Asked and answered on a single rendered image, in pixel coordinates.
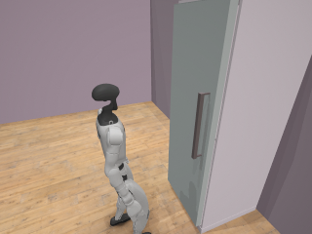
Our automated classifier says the right robot thigh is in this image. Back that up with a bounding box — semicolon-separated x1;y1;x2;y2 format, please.
117;178;149;216

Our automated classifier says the left robot thigh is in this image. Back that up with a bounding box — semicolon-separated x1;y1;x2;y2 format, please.
124;161;134;180

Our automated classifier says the robot right hand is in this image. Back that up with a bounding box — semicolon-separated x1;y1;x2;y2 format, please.
126;200;145;222

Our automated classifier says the right robot forearm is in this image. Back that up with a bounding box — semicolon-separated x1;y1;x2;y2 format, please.
108;169;134;206

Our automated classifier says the robot thigh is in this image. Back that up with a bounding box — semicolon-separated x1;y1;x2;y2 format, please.
117;178;149;216
124;161;134;180

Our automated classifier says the robot right upper arm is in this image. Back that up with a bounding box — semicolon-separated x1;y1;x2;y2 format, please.
104;126;124;177

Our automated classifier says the fridge door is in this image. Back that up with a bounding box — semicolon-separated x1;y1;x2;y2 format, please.
168;0;239;226

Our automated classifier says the robot left upper arm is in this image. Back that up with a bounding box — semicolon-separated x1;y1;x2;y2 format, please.
97;108;102;138

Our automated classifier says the handle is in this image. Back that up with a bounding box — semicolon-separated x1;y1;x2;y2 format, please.
191;92;211;160

